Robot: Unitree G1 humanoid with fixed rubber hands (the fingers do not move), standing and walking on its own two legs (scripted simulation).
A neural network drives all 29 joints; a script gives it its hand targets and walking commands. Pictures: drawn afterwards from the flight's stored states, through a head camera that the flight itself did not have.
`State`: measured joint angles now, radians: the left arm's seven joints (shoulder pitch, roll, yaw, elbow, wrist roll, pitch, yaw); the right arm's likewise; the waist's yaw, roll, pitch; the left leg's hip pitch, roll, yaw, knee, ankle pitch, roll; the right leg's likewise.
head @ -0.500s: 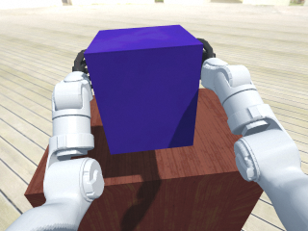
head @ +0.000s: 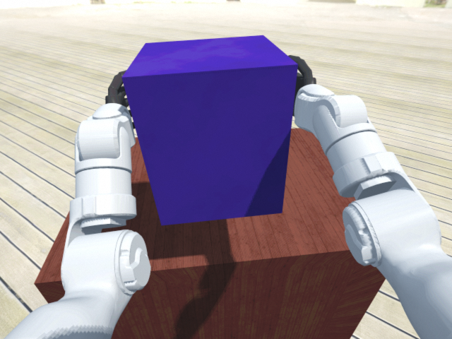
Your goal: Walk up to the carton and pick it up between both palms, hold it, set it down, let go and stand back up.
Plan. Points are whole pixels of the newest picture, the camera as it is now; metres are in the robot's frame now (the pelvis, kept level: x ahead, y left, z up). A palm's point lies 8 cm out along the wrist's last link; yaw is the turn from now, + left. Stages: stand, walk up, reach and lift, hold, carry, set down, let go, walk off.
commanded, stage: hold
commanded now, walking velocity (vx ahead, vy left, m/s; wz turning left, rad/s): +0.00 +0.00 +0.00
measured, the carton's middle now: (213, 127) +0.39 +0.01 +0.26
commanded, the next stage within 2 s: none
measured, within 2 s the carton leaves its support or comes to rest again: neither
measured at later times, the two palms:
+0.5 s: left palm (118, 114) +0.37 +0.16 +0.30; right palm (304, 98) +0.37 -0.14 +0.31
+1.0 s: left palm (121, 105) +0.37 +0.15 +0.31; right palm (313, 93) +0.36 -0.15 +0.32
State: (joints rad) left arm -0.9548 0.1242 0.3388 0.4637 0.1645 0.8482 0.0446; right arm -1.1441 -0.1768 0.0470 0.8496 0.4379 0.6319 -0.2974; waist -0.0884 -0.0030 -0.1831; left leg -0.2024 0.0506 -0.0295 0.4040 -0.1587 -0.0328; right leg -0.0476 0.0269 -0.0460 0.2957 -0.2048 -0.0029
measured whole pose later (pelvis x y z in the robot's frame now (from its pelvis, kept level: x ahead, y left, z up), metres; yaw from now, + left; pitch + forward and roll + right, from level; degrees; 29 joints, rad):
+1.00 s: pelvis +0.00 -0.01 +0.00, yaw +0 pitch -3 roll -1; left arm -1.00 0.11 0.38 0.54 0.18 0.82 0.04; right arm -1.18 -0.18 0.05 0.92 0.43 0.63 -0.29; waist -0.07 0.03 -0.22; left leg -0.18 0.05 -0.03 0.39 -0.15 -0.04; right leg -0.04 0.03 -0.04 0.30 -0.21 -0.01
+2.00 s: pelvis +0.00 +0.00 +0.00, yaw +0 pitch -4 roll -1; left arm -0.95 0.10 0.37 0.47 0.18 0.84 0.04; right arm -1.15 -0.18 0.05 0.86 0.43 0.65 -0.29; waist -0.07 0.03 -0.21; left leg -0.17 0.05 -0.03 0.39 -0.16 -0.03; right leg -0.02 0.03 -0.04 0.30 -0.21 -0.01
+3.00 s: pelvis +0.00 +0.00 +0.00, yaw +0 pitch -3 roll -2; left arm -0.93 0.10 0.36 0.43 0.18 0.85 0.05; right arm -1.12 -0.18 0.06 0.83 0.44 0.65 -0.29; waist -0.08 0.02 -0.20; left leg -0.18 0.05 -0.04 0.40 -0.17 -0.03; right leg -0.02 0.03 -0.04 0.30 -0.21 -0.01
